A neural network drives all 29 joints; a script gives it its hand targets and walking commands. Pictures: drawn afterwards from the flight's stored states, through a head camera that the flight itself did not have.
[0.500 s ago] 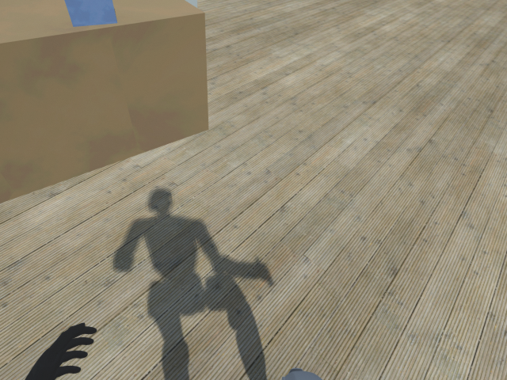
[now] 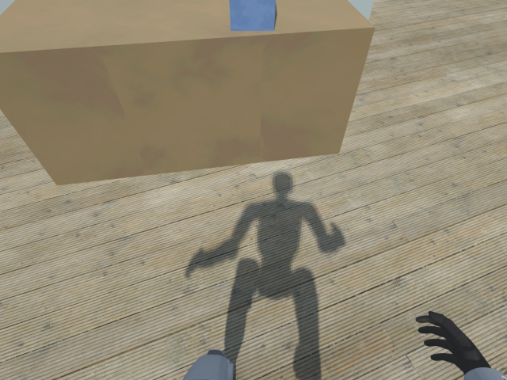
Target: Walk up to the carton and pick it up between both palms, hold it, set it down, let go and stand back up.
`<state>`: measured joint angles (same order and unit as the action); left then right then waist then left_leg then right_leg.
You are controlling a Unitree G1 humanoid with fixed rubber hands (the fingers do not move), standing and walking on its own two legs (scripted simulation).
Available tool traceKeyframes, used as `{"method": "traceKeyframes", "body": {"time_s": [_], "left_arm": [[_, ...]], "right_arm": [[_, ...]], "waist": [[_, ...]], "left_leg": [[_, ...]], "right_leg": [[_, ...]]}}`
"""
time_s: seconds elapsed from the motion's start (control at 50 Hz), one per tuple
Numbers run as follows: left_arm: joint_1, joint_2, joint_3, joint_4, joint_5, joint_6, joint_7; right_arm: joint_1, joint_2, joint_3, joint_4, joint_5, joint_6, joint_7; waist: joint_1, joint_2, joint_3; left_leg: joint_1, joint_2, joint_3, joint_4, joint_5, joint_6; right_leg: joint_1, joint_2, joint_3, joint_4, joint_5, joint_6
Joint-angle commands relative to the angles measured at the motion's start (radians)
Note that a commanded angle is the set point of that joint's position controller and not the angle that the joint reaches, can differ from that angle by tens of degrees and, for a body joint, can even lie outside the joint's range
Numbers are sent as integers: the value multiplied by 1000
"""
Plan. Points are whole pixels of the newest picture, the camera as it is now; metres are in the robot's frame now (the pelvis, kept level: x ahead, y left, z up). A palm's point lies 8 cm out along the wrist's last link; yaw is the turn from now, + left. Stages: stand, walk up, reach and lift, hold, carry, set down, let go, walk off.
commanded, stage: walk up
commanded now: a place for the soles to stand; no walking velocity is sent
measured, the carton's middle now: out of the picture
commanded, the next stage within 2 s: none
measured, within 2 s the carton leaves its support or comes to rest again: neither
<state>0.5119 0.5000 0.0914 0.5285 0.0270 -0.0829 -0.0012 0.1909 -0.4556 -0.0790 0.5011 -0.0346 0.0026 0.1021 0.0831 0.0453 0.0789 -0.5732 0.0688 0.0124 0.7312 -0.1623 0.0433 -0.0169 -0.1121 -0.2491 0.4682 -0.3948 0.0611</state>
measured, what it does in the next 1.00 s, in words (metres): walks ahead: left foot, then right foot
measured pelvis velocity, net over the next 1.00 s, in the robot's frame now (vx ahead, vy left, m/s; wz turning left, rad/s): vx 0.50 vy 0.02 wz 0.24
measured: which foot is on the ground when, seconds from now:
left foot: up 0.00-0.04, down 0.06-0.52, up 0.54-0.90, down 0.92-1.00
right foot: down 0.00-0.06, up 0.08-0.50, down 0.52-0.94, up 0.96-1.00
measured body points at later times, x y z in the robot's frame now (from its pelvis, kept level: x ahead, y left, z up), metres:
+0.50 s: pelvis +0.28 -0.02 -0.01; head +0.28 -0.02 +0.44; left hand +0.43 +0.30 -0.05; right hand +0.36 -0.36 -0.07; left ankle +0.18 +0.12 -0.73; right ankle +0.42 -0.15 -0.72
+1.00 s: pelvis +0.50 +0.02 -0.01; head +0.51 +0.04 +0.44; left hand +0.47 +0.36 -0.09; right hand +0.75 -0.24 -0.04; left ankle +0.57 +0.14 -0.73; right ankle +0.44 -0.14 -0.68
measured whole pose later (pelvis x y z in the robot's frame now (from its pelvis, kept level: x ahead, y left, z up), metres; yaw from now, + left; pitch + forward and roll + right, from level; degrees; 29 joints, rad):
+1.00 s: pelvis +0.50 +0.02 -0.01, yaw +14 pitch -3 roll +0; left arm 0.48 0.50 0.07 0.54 0.01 -0.02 -0.03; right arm 0.25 -0.47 -0.08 0.49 -0.02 -0.03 0.02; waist 0.04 -0.03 0.09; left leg -0.40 -0.01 0.03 0.66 -0.20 0.04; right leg -0.24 -0.08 -0.01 1.02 -0.53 0.00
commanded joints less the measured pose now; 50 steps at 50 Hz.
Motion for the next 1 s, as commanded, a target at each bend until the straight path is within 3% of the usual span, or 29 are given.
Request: {"method": "traceKeyframes", "body": {"time_s": [0.0, 0.04, 0.06, 0.08, 0.1, 0.14, 0.16, 0.18, 0.24, 0.28, 0.36, 0.42, 0.46, 0.48, 0.5, 0.52, 0.54, 0.56, 0.58, 0.62, 0.66, 0.7, 0.82, 0.88, 0.9, 0.92, 0.94, 0.96, 0.98], "left_arm": [[-45, 219, 53, -74, -9, 18, 7], [-52, 189, 40, -84, -13, 37, 3], [-9, 133, 18, -99, -17, 38, -5], [-20, 85, 4, -164, -33, 31, -18], [-105, 185, 32, -196, -34, 33, -17], [-121, 187, 22, -160, -26, 32, -16], [-98, 163, 19, -136, -16, 34, -18], [-42, 141, 18, -117, -8, 41, -26], [-60, 107, 15, -116, 3, 50, -46], [-124, 83, 11, -138, 5, 50, -54], [-227, 84, 17, -157, -2, 54, -65], [-293, 91, 25, -154, -5, 51, -65], [-217, 98, 35, -126, -6, 47, -55], [-163, 127, 48, -97, -1, 39, -46], [-34, 175, 69, -67, 5, 25, -34], [54, 289, 101, -81, 7, 17, -15], [40, 298, 105, -102, -11, 27, -5], [-11, 255, 95, -105, -14, 26, 2], [-37, 222, 85, -100, -5, 21, 7], [-103, 170, 60, -96, 3, 15, 3], [-99, 166, 53, -87, 9, 1, -3], [-96, 166, 52, -80, 8, -2, -10], [-62, 202, 46, -71, -9, 8, -25], [-68, 204, 42, -66, -15, 21, -27], [-36, 170, 26, -64, -15, 27, -27], [-20, 137, 13, -76, -15, 28, -27], [16, 118, 10, -114, -30, 35, -30], [-32, 197, 35, -123, -24, 49, -17], [-75, 216, 39, -116, -29, 54, -16]], "right_arm": [[-24, -94, -40, -81, -4, -8, -6], [178, -158, -72, -27, -21, -23, -31], [314, -222, -99, 8, -28, -32, -58], [329, -327, -119, -33, -5, -32, -85], [294, -335, -114, -58, 29, -25, -96], [230, -283, -84, -56, 37, -43, -107], [205, -244, -66, -53, 38, -49, -106], [182, -217, -54, -49, 25, -56, -103], [175, -201, -47, -63, 7, -73, -92], [199, -203, -44, -59, 6, -79, -91], [225, -233, -52, -61, 18, -80, -85], [237, -244, -48, -48, 23, -74, -84], [224, -247, -45, -43, 26, -66, -85], [241, -225, -33, -36, 29, -62, -85], [258, -178, -13, -30, 27, -60, -82], [295, -109, 5, -68, 48, -67, -81], [244, -203, -31, -74, 41, -59, -98], [192, -239, -37, -69, 40, -53, -102], [180, -219, -31, -61, 44, -52, -99], [249, -182, -25, -18, 22, -45, -84], [231, -165, -28, -21, 13, -34, -67], [175, -138, -20, -36, 11, -26, -53], [39, -120, -37, -83, 18, -23, -36], [108, -134, -51, -55, 6, -32, -46], [178, -161, -65, -30, -5, -42, -57], [286, -212, -83, -8, -8, -50, -74], [322, -310, -104, -35, 6, -45, -93], [306, -312, -101, -48, 27, -40, -108], [282, -297, -88, -49, 22, -43, -116]], "waist": [[-46, -167, 17], [-155, -36, -74], [-228, 77, -193], [-240, 253, -305], [-236, 24, -304], [-170, -26, -115], [-130, -23, -61], [-105, 63, -63], [-85, 71, -56], [-106, 84, -8], [-134, 100, 8], [-145, 58, 25], [-101, 67, 9], [-73, -2, -20], [-3, -115, -100], [30, -352, -246], [29, -247, -191], [4, -150, -89], [-12, -140, -43], [-69, -165, -30], [-71, -194, -17], [-65, -211, 7], [-44, -177, 39], [-85, -138, 25], [-115, -53, -24], [-178, 69, -107], [-187, 252, -219], [-190, 58, -179], [-177, 11, -97]], "left_leg": [[156, -34, 61, -86, 6, 21], [431, -103, 69, -142, -33, 49], [676, -58, -79, -88, -138, 110], [819, 241, -722, -304, -366, 250], [748, 313, -852, -418, -506, 289], [568, 263, -626, -374, -262, 268], [447, 192, -500, -379, -239, 220], [363, 155, -406, -383, -201, 210], [305, 111, -307, -392, -117, 209], [273, 103, -256, -405, -134, 205], [282, 115, -242, -414, -279, 175], [260, 131, -221, -393, -268, 150], [266, 131, -188, -293, -204, 116], [215, 98, -148, -155, -159, 94], [110, 34, -98, 151, -121, 58], [-82, -93, -34, 547, -375, -11], [-165, -133, -189, 620, -434, -7], [-200, -101, -202, 648, -371, -10], [-190, -68, -175, 612, -322, -19], [-96, -27, -157, 469, -268, -26], [-47, -21, -119, 381, -216, -37], [-29, 5, -71, 222, -137, -33], [170, -21, 17, -60, 25, -8], [310, -57, 40, -183, 11, -5], [448, -84, 31, -191, -32, 7], [593, 0, -128, -215, -137, 25], [717, 279, -690, -386, -386, 143], [637, 340, -783, -460, -499, 216], [595, 321, -681, -439, -406, 226]], "right_leg": [[-105, -215, 60, -112, 266, -206], [-169, -178, -6, 232, 372, -182], [-355, -130, -3, 576, 286, -147], [-654, 39, 80, 868, -213, -88], [-707, 9, 280, 930, -189, -88], [-740, -46, 284, 909, -104, -97], [-689, -60, 305, 807, -70, -96], [-613, -64, 301, 746, -46, -88], [-569, -43, 272, 614, 22, -62], [-580, -47, 260, 496, 96, -60], [-528, -34, 254, 316, 252, -72], [-408, 2, 215, 221, 272, -94], [-276, 31, 195, 149, 241, -100], [-147, 74, 183, 124, 206, -109], [56, 33, 310, 78, 100, -142], [198, -288, 806, -61, -131, -248], [100, -367, 1034, -226, -270, -303], [48, -333, 911, -187, -231, -330], [-9, -280, 747, -152, -89, -324], [-135, -196, 558, -147, 49, -288], [-200, -194, 473, -165, 153, -307], [-212, -170, 387, -189, 126, -297], [-270, -149, 289, -189, 10, -242], [-240, -157, 252, -46, 141, -203], [-277, -135, 219, 117, 194, -181], [-365, -94, 163, 404, 162, -137], [-583, 68, 178, 676, -207, -79], [-630, 65, 335, 787, -202, -83], [-681, 56, 352, 838, -147, -83]]}}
